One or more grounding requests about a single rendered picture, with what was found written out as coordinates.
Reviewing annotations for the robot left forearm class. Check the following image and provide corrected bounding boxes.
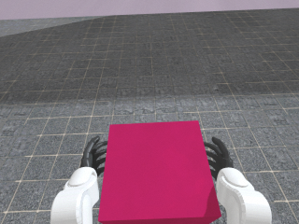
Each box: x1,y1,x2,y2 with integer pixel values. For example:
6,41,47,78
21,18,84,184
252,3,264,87
50,167,100,224

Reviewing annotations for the carton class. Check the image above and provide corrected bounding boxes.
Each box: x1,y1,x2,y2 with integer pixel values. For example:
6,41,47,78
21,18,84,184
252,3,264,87
98,120,221,224

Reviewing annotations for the robot right hand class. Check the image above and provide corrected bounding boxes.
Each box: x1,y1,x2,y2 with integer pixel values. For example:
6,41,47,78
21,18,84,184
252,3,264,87
204,136,234,181

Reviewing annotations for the robot left hand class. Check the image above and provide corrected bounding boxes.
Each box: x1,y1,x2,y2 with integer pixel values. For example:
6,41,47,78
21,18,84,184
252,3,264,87
79,135,108,176

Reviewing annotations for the robot right forearm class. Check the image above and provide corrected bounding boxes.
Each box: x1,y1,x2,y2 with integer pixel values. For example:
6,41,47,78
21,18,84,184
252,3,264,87
216,167,272,224

